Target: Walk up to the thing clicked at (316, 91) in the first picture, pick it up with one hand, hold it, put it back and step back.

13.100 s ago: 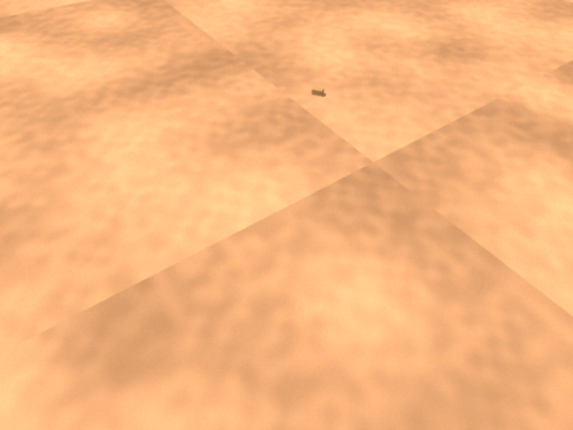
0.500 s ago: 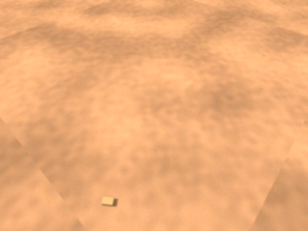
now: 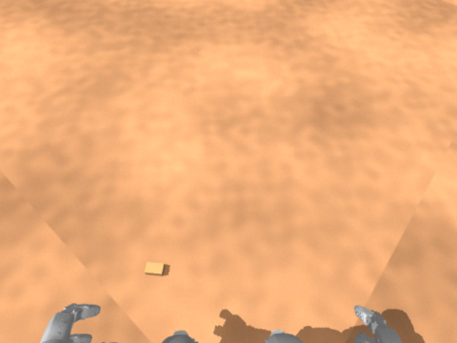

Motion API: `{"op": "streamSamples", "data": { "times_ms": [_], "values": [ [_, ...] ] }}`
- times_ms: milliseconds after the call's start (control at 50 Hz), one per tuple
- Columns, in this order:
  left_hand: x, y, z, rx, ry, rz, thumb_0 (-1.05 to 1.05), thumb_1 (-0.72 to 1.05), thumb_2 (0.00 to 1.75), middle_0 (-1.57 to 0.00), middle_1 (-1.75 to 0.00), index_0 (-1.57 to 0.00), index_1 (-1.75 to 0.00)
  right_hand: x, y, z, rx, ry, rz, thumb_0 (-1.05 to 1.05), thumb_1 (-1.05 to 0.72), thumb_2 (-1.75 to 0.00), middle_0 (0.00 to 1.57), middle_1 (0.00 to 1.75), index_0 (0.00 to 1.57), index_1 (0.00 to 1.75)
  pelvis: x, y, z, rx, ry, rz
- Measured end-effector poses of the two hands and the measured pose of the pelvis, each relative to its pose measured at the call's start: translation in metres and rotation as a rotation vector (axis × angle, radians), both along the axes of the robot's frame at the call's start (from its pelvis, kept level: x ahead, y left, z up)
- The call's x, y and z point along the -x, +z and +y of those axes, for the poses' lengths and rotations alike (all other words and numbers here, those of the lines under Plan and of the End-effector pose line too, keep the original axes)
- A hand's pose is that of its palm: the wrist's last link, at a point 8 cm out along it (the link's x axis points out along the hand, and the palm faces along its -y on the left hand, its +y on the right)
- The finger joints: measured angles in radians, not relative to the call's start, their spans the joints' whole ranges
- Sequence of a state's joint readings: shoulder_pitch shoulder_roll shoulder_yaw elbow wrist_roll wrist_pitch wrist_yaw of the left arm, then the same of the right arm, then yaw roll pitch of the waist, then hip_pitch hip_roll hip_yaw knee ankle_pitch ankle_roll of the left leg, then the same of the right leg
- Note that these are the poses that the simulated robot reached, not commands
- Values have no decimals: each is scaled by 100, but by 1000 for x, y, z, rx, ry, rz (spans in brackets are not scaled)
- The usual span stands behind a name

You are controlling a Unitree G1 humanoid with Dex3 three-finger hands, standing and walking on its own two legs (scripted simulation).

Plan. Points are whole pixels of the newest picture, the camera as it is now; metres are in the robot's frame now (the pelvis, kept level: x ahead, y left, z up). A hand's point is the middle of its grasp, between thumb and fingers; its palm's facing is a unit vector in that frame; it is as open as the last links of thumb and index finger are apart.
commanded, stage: rise first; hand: left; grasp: from above
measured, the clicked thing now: (155, 269) +0.43 +0.28 -0.72
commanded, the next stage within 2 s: none
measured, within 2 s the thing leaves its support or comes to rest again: neither
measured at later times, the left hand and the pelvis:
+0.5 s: hand out of the picture +0.13 +0.27 -0.20, palm faces -0.20 -0.85 -0.48, open 12.7 cm; pelvis -0.01 +0.01 -0.07, yaw +0 degrees
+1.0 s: hand (113, 307) +0.25 +0.31 -0.40, palm faces -0.48 -0.43 -0.76, open 12.9 cm; pelvis -0.07 +0.00 -0.27, yaw -2 degrees
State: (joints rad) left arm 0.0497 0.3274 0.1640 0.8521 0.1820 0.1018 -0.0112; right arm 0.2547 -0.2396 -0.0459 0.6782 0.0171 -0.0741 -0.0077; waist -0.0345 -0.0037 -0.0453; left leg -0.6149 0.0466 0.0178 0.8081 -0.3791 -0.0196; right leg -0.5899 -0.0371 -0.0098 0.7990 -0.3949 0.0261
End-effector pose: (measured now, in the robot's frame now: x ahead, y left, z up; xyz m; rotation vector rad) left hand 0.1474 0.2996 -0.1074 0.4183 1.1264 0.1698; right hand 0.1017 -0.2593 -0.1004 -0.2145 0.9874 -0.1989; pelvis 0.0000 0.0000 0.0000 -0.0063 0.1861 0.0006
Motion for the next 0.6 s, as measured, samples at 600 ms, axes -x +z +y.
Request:
{"op": "streamSamples", "data": {
  "times_ms": [600],
  "values": [
    [9, -76, 15, -137, -212, -1, 0, -35, 78, -40, -75, -38, -78, -67, -66, 25, 25, 149, -214, 1, -96, -91, 21, 30, 21, 30, 14, -91, 7, 37, 17, 212]
  ]
}}
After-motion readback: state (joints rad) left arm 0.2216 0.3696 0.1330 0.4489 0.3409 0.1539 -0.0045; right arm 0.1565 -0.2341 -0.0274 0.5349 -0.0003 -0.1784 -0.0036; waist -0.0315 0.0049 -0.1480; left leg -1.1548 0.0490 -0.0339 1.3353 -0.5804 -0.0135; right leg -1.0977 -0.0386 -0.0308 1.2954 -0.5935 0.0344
